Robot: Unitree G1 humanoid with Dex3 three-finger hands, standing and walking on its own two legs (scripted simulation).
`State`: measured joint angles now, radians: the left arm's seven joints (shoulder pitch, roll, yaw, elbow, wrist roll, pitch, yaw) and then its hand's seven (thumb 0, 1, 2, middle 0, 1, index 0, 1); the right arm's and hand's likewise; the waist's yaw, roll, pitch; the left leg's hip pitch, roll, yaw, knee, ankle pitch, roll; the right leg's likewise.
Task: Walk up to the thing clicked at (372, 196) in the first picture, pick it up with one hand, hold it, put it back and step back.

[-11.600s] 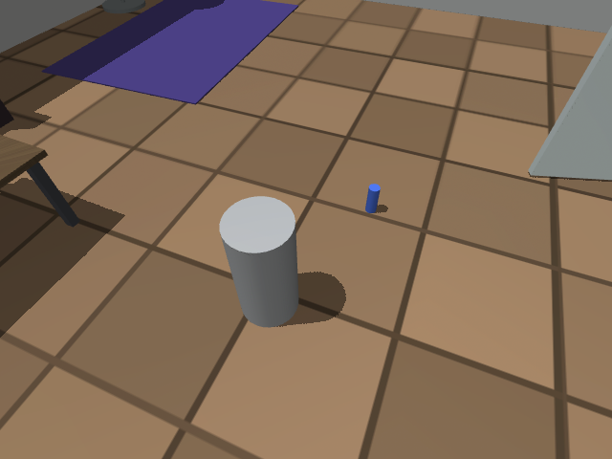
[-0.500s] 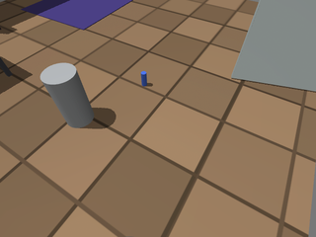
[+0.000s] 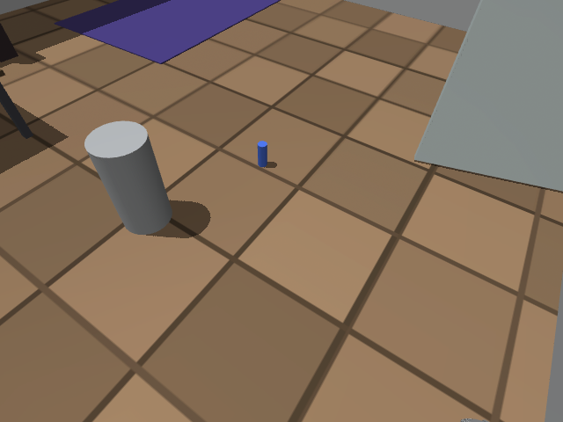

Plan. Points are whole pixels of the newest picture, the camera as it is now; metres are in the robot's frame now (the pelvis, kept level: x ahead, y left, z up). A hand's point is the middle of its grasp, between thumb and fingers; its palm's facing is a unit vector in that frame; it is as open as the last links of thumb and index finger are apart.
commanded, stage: stand
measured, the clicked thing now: (262, 154) +1.47 +0.10 -0.71
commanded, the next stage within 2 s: none
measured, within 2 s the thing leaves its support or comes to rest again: neither
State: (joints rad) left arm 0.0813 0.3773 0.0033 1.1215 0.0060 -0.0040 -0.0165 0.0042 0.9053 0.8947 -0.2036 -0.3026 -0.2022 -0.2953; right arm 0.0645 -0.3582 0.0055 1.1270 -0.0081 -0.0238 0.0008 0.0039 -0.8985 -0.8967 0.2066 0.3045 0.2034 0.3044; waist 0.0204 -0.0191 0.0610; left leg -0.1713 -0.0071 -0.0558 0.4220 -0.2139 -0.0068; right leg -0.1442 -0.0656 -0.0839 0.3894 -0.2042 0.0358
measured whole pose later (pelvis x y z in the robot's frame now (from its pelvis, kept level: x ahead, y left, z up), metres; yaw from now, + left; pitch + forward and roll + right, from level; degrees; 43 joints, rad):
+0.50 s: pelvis -0.01 -0.02 +0.00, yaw -1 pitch -2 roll +0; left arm 0.09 0.36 0.01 1.15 0.01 -0.01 -0.01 0.00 0.90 0.89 -0.20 -0.30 -0.20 -0.30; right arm 0.08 -0.35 -0.01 1.16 -0.02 0.00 0.01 0.00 -0.90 -0.90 0.21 0.30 0.20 0.30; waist 0.01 0.01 0.06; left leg -0.14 0.02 -0.06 0.33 -0.16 -0.04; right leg -0.13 -0.04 -0.08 0.34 -0.16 0.01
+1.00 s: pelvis +0.00 -0.03 +0.00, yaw -1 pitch -2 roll +0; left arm 0.08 0.35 0.01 1.14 0.01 -0.01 -0.02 0.00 0.90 0.89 -0.20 -0.30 -0.20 -0.30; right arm 0.09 -0.35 0.00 1.15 -0.01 -0.01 0.01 0.00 -0.90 -0.90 0.21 0.30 0.20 0.30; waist 0.01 0.01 0.05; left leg -0.12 0.04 -0.05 0.32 -0.16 -0.05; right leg -0.12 -0.02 -0.08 0.33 -0.17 0.00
